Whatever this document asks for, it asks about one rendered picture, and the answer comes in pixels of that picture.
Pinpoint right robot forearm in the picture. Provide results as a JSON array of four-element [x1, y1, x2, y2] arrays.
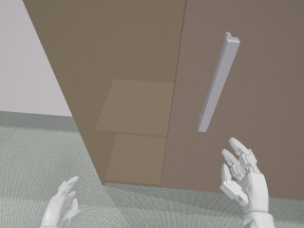
[[242, 210, 275, 228]]

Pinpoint wardrobe door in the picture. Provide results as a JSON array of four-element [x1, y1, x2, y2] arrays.
[[161, 0, 304, 200]]

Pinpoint handle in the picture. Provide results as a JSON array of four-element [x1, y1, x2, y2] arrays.
[[198, 31, 240, 132]]

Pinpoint robot right hand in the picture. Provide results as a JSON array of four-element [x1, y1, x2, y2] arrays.
[[219, 137, 269, 214]]

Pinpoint robot left hand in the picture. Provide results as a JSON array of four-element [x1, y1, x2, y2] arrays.
[[40, 176, 81, 228]]

